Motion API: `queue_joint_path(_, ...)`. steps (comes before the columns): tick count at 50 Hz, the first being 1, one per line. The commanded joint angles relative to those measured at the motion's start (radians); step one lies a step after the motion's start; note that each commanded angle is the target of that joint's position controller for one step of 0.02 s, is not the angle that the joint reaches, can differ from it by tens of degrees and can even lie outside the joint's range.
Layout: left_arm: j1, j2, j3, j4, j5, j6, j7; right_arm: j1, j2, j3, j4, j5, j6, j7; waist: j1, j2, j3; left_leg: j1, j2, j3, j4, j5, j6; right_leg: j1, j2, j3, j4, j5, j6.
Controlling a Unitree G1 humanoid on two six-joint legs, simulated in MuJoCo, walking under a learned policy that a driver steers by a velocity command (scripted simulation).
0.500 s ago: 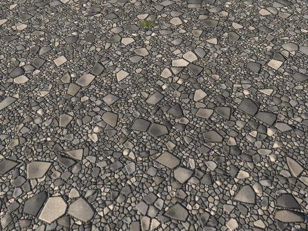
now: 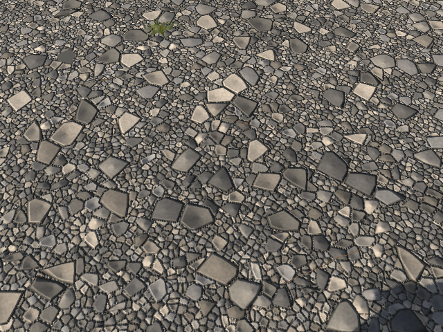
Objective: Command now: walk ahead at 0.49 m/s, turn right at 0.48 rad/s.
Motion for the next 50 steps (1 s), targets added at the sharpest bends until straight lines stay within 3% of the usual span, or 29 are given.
queue_joint_path(1, 0.000, 0.050, 0.021, -0.086, 0.001, 0.011, -0.005, 0.035, -0.096, -0.037, -0.009, -0.004, -0.020, -0.004, -0.024, 0.169, -0.040, 0.179, 0.269, -0.249, -0.314, 0.027, 0.169, -0.205, -0.097, 0.042, 0.021, 0.080, 0.007)
queue_joint_path(5, -0.081, 0.033, 0.018, -0.128, 0.016, 0.028, -0.007, 0.033, -0.135, -0.055, 0.031, -0.003, -0.034, -0.011, -0.018, 0.105, 0.010, 0.171, 0.283, -0.111, -0.365, 0.141, 0.188, -0.268, -0.105, 0.052, -0.114, 0.217, 0.030)
queue_joint_path(9, -0.204, 0.018, 0.006, -0.163, 0.015, 0.013, -0.037, 0.054, -0.177, -0.067, 0.058, 0.004, -0.022, -0.022, -0.060, 0.078, 0.034, 0.206, 0.259, 0.029, -0.363, 0.186, 0.157, -0.225, -0.085, -0.010, -0.358, 0.401, 0.016)
queue_joint_path(14, -0.327, 0.041, 0.009, -0.231, 0.015, 0.016, -0.061, 0.116, -0.228, -0.086, 0.097, 0.033, 0.007, -0.021, -0.094, 0.072, 0.068, 0.356, 0.300, 0.092, -0.304, 0.243, 0.122, -0.232, -0.059, -0.076, -0.505, 0.310, -0.040)
queue_joint_path(16, -0.293, 0.071, 0.025, -0.244, 0.019, 0.022, -0.062, 0.113, -0.259, -0.095, 0.101, 0.044, 0.021, -0.022, -0.058, 0.101, 0.019, 0.400, 0.298, 0.126, -0.172, 0.553, 0.101, -0.134, 0.003, -0.136, -0.523, 0.202, -0.080)
queue_joint_path(17, -0.197, 0.101, 0.045, -0.227, 0.019, 0.026, -0.058, 0.103, -0.268, -0.096, 0.101, 0.051, 0.029, -0.022, 0.004, 0.106, -0.045, 0.390, 0.278, 0.154, -0.019, 0.716, 0.083, 0.003, 0.053, -0.171, -0.546, 0.181, -0.107)
queue_joint_path(18, -0.022, 0.159, 0.080, -0.180, 0.014, 0.032, -0.047, 0.103, -0.244, -0.085, 0.097, 0.051, 0.034, -0.024, 0.092, 0.086, -0.138, 0.298, 0.235, 0.187, 0.210, 0.746, 0.049, 0.255, 0.110, -0.183, -0.589, 0.226, -0.144)
queue_joint_path(19, 0.124, 0.259, 0.113, -0.151, 0.005, 0.042, -0.025, 0.134, -0.175, -0.057, 0.075, 0.013, 0.029, -0.027, 0.128, -0.071, -0.232, 0.027, 0.180, 0.194, 0.552, 0.323, -0.006, 0.555, -0.047, 0.081, -0.604, 0.266, -0.213)
queue_joint_path(20, 0.058, 0.341, 0.110, -0.182, 0.005, 0.024, -0.029, 0.205, -0.062, -0.018, 0.018, -0.011, 0.002, -0.019, 0.000, -0.263, -0.346, -0.353, -0.030, 0.011, 0.850, -0.442, -0.059, 0.784, -0.257, 0.689, -0.780, -0.012, -0.401)
queue_joint_path(21, 0.069, 0.241, 0.084, -0.206, 0.009, 0.005, -0.041, 0.079, -0.170, -0.036, 0.012, 0.030, -0.026, -0.010, 0.089, -0.108, -0.377, -0.451, 0.001, -0.154, 0.919, -0.405, -0.041, 0.788, -0.287, 0.761, -0.897, -0.102, -0.378)
queue_joint_path(22, 0.041, 0.194, 0.068, -0.191, 0.016, -0.011, -0.043, 0.013, -0.196, -0.042, -0.011, 0.055, -0.040, -0.005, 0.082, -0.076, -0.233, -0.515, 0.038, -0.139, 0.884, -0.304, -0.018, 0.689, -0.264, 0.627, -0.905, -0.038, -0.336)
queue_joint_path(23, -0.014, 0.167, 0.059, -0.194, 0.015, -0.017, -0.041, 0.008, -0.181, -0.036, -0.002, 0.037, -0.047, -0.014, 0.039, 0.004, -0.160, -0.473, 0.083, -0.139, 0.801, -0.219, -0.008, 0.551, -0.221, 0.510, -0.893, 0.074, -0.304)
queue_joint_path(24, -0.076, 0.139, 0.050, -0.204, 0.021, -0.016, -0.037, 0.013, -0.182, -0.040, 0.007, 0.010, -0.047, -0.021, -0.001, 0.017, -0.115, -0.401, 0.111, -0.141, 0.715, -0.165, -0.013, 0.426, -0.182, 0.416, -0.894, 0.196, -0.281)
queue_joint_path(25, -0.110, 0.120, 0.042, -0.222, 0.034, -0.017, -0.031, 0.034, -0.186, -0.044, 0.013, 0.004, -0.037, -0.020, -0.032, -0.006, -0.107, -0.335, 0.127, -0.149, 0.681, -0.127, -0.017, 0.352, -0.157, 0.369, -0.913, 0.276, -0.276)
queue_joint_path(29, -0.092, 0.138, 0.046, -0.205, 0.027, -0.024, -0.008, 0.004, -0.141, -0.033, 0.010, -0.010, -0.005, -0.020, -0.043, 0.007, -0.071, -0.299, 0.105, -0.117, 0.511, -0.022, -0.074, 0.234, -0.112, 0.253, -0.950, 0.457, -0.286)
queue_joint_path(34, -0.025, 0.154, 0.052, -0.168, 0.016, -0.013, 0.012, -0.181, -0.099, -0.010, -0.029, 0.002, -0.012, -0.005, 0.026, -0.035, -0.024, -0.222, 0.033, -0.106, 0.144, 0.262, -0.095, 0.186, -0.049, 0.196, -0.936, 0.335, -0.216)
queue_joint_path(36, 0.009, 0.159, 0.056, -0.150, 0.010, -0.009, 0.013, -0.226, -0.110, -0.012, -0.043, 0.012, -0.020, 0.005, 0.044, -0.043, -0.015, -0.190, 0.016, -0.115, 0.081, 0.287, -0.087, 0.201, -0.066, 0.236, -0.916, 0.295, -0.209)
queue_joint_path(39, 0.025, 0.146, 0.055, -0.135, 0.007, 0.001, 0.018, -0.226, -0.146, -0.026, -0.048, 0.016, -0.031, 0.015, 0.032, -0.063, -0.018, -0.164, 0.007, -0.145, 0.011, 0.218, -0.058, 0.286, -0.098, 0.320, -0.836, 0.274, -0.191)
queue_joint_path(41, 0.009, 0.145, 0.058, -0.136, 0.010, 0.009, 0.019, -0.164, -0.166, -0.039, -0.035, 0.018, -0.039, 0.014, -0.005, -0.097, -0.030, -0.084, 0.002, -0.134, -0.009, 0.128, -0.027, 0.309, -0.105, 0.360, -0.773, 0.320, -0.172)
queue_joint_path(42, -0.005, 0.123, 0.051, -0.142, 0.012, 0.011, 0.018, -0.077, -0.183, -0.052, -0.012, 0.014, -0.044, 0.008, -0.052, -0.096, -0.069, 0.041, -0.001, -0.115, -0.050, 0.132, -0.001, 0.294, -0.068, 0.345, -0.696, 0.374, -0.148)
queue_joint_path(43, -0.012, 0.072, 0.031, -0.157, 0.021, 0.009, 0.013, 0.049, -0.221, -0.067, 0.002, -0.002, -0.049, 0.001, -0.113, -0.052, -0.187, 0.270, 0.100, -0.194, -0.026, 0.113, 0.053, 0.219, -0.012, 0.291, -0.488, 0.343, -0.113)
queue_joint_path(44, 0.087, 0.005, 0.011, -0.180, 0.018, 0.003, 0.014, 0.179, -0.303, -0.086, 0.016, -0.020, -0.043, -0.007, -0.104, 0.168, -0.348, 0.636, 0.327, -0.539, -0.045, -0.011, 0.176, -0.073, 0.121, 0.159, -0.145, 0.038, -0.038)
queue_joint_path(45, 0.147, 0.041, 0.007, -0.192, -0.005, -0.004, 0.015, 0.214, -0.285, -0.085, 0.045, 0.001, -0.031, 0.006, -0.084, 0.376, -0.382, 0.717, 0.440, -0.888, -0.159, -0.276, 0.257, -0.305, 0.116, 0.125, 0.066, -0.228, -0.013)
queue_joint_path(46, 0.076, 0.133, 0.030, -0.173, -0.012, -0.001, 0.016, 0.159, -0.192, -0.061, 0.026, 0.012, -0.025, 0.003, -0.106, 0.230, -0.237, 0.602, 0.401, -0.783, -0.194, -0.393, 0.215, -0.370, 0.055, 0.143, 0.146, -0.144, -0.003)
queue_joint_path(47, -0.015, 0.155, 0.037, -0.187, 0.000, 0.005, 0.015, 0.111, -0.155, -0.049, 0.020, 0.008, -0.016, -0.002, -0.111, 0.152, -0.137, 0.474, 0.357, -0.612, -0.198, -0.306, 0.173, -0.363, 0.019, 0.100, 0.143, -0.062, 0.001)
queue_joint_path(48, -0.059, 0.142, 0.039, -0.198, 0.011, 0.008, 0.014, 0.071, -0.136, -0.041, 0.024, 0.002, -0.010, -0.004, -0.092, 0.117, -0.070, 0.357, 0.312, -0.494, -0.220, -0.177, 0.159, -0.333, -0.010, 0.087, 0.101, -0.004, 0.004)
queue_joint_path(50, -0.064, 0.106, 0.039, -0.205, 0.008, 0.016, 0.003, 0.041, -0.114, -0.033, 0.038, -0.006, -0.013, -0.008, -0.056, 0.153, -0.027, 0.238, 0.255, -0.341, -0.267, -0.033, 0.141, -0.259, -0.055, 0.076, 0.029, 0.058, 0.002)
